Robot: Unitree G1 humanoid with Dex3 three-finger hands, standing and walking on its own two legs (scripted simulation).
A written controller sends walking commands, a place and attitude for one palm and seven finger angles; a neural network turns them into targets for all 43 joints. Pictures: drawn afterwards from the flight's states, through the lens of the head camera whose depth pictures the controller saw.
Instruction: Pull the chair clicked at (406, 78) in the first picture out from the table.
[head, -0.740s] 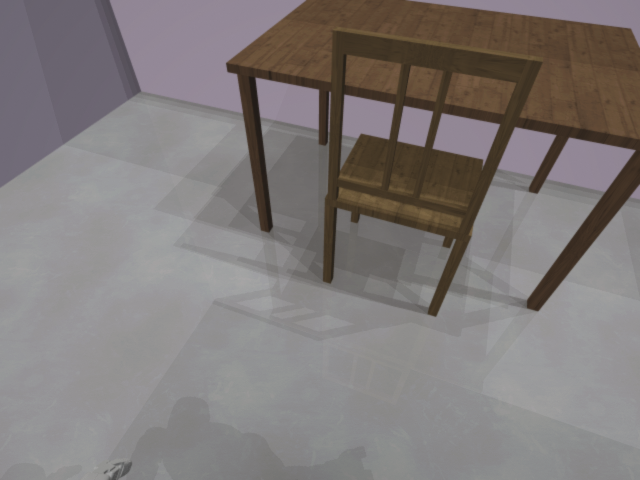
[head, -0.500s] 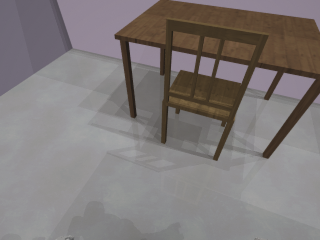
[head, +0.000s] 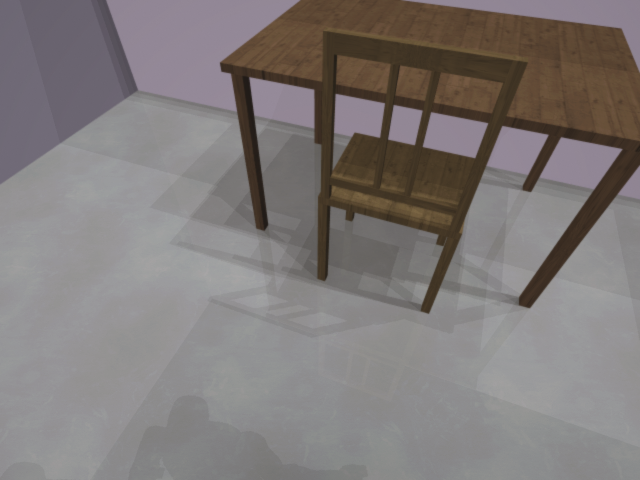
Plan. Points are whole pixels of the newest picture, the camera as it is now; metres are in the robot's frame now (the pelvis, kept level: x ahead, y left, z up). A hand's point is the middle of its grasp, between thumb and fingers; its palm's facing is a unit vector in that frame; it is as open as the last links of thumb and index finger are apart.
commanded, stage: stand and wait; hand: left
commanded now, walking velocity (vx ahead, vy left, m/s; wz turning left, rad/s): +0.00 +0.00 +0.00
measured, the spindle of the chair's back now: (384, 133) +0.92 -0.12 -0.07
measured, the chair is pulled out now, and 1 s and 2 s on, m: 0.00 0.00 0.00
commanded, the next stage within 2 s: look at it before walking up in 0.08 s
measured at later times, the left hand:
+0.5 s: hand out of the picture +0.08 +0.24 -0.15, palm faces -0.02 -0.94 -0.33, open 7.4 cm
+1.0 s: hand out of the picture +0.08 +0.23 -0.16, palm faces -0.03 -0.95 -0.32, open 7.4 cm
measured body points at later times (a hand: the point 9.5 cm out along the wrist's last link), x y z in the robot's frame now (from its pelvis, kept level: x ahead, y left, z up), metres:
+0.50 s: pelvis +0.01 +0.00 +0.00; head +0.01 -0.01 +0.45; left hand +0.08 +0.29 -0.13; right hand +0.08 -0.30 -0.13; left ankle +0.00 +0.12 -0.74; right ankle +0.00 -0.12 -0.74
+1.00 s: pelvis +0.01 -0.01 +0.00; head +0.02 -0.01 +0.45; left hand +0.08 +0.28 -0.14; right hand +0.09 -0.29 -0.14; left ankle +0.00 +0.12 -0.74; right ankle +0.00 -0.12 -0.74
